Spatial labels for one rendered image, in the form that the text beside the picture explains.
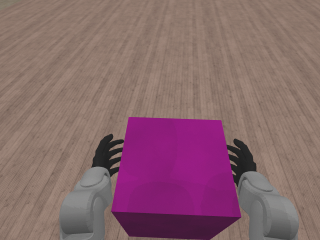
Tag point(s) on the carton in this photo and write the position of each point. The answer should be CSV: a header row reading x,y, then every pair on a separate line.
x,y
175,179

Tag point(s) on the left robot forearm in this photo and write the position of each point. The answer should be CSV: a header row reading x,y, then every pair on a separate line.
x,y
81,215

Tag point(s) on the right robot forearm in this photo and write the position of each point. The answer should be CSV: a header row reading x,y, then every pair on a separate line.
x,y
271,216

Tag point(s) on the robot left hand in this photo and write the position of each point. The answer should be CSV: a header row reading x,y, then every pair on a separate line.
x,y
102,154

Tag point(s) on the robot right hand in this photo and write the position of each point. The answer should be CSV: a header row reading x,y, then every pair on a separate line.
x,y
244,161

